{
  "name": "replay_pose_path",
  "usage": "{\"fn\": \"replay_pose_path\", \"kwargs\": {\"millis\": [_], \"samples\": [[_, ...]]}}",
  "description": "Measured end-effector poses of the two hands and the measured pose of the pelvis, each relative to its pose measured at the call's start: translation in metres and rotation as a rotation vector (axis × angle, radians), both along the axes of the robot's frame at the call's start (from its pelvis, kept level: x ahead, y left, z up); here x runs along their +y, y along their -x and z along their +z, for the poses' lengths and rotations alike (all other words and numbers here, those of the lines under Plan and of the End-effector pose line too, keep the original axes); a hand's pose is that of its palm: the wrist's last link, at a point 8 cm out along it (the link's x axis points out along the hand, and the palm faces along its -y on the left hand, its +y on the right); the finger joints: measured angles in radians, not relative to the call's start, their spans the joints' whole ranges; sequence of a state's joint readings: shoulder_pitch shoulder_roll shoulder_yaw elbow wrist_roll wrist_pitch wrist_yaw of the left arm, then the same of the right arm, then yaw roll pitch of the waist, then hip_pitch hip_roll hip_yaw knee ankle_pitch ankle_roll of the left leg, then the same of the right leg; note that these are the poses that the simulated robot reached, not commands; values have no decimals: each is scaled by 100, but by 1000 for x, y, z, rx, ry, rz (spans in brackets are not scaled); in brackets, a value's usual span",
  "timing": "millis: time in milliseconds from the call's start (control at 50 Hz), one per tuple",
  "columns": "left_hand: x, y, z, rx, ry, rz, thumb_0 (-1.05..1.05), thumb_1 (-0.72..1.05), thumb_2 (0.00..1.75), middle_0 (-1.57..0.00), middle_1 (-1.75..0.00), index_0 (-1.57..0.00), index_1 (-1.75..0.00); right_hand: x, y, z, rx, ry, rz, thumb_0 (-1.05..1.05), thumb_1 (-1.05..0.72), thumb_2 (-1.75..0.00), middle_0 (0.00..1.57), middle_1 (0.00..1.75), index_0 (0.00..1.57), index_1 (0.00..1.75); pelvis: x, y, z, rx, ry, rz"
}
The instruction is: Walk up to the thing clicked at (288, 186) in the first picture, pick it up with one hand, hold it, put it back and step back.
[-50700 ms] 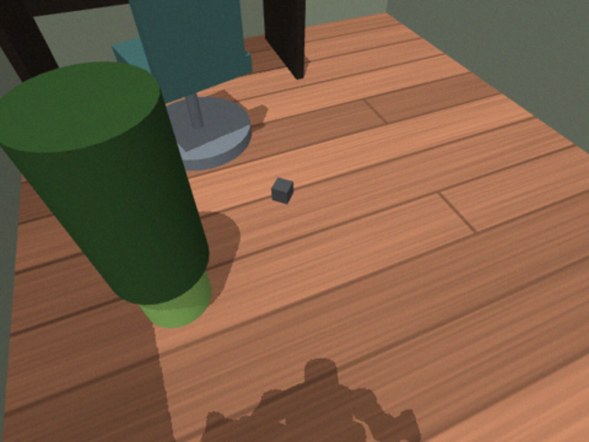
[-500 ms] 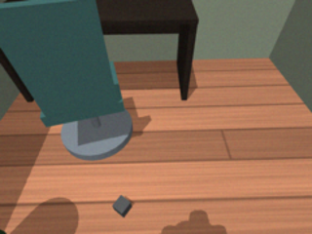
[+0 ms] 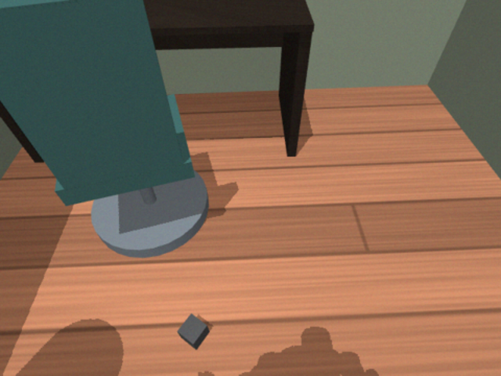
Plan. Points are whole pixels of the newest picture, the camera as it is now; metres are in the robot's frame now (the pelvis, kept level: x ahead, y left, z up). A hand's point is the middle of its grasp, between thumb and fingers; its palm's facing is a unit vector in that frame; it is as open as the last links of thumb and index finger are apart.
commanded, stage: stand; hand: left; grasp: from above
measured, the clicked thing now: (193, 331) +0.41 +0.23 -0.74
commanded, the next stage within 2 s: step back in 0.94 s
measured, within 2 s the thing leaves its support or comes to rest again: neither
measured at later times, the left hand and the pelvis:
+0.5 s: hand out of the picture +0.08 +0.24 -0.16, palm faces -0.01 -0.94 -0.33, open 7.4 cm; pelvis +0.01 +0.00 +0.00, yaw +0 degrees
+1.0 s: hand out of the picture +0.09 +0.24 -0.16, palm faces -0.02 -0.94 -0.34, open 7.4 cm; pelvis +0.00 +0.00 +0.00, yaw -1 degrees
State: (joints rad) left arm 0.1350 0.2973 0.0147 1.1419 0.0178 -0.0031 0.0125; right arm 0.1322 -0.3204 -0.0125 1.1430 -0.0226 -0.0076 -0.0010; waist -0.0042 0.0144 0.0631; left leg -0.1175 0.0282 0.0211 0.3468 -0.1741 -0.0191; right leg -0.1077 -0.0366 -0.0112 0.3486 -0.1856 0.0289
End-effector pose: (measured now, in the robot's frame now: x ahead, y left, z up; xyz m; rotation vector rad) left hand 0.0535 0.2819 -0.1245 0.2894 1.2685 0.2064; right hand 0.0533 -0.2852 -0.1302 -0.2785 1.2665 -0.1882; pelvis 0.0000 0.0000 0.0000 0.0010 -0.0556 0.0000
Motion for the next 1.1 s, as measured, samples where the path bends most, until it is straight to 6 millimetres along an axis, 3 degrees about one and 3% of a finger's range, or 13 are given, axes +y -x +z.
{"fn": "replay_pose_path", "kwargs": {"millis": [260,600,940,1100], "samples": [[-8,-16,-2,-8,21,-9,1,91,90,-20,-30,-20,-30,8,-14,0,-13,-17,-1,0,-90,-90,20,30,20,30,0,-9,1,6,-3,-6],[5,-19,3,-12,-14,-13,1,91,90,-20,-30,-20,-30,-9,-18,6,-22,18,-5,0,-90,-90,20,30,20,30,-2,-9,1,7,-3,-9],[3,-28,5,-33,-12,-35,1,91,90,-20,-30,-20,-30,-12,-17,7,-24,17,-4,0,-90,-90,20,30,20,30,-4,-10,1,9,-1,-9],[18,-29,0,-43,-44,-50,1,91,90,-20,-30,-20,-30,-25,-13,5,-37,38,-24,0,-90,-90,21,30,21,30,-4,15,-8,29,-2,-18]]}}
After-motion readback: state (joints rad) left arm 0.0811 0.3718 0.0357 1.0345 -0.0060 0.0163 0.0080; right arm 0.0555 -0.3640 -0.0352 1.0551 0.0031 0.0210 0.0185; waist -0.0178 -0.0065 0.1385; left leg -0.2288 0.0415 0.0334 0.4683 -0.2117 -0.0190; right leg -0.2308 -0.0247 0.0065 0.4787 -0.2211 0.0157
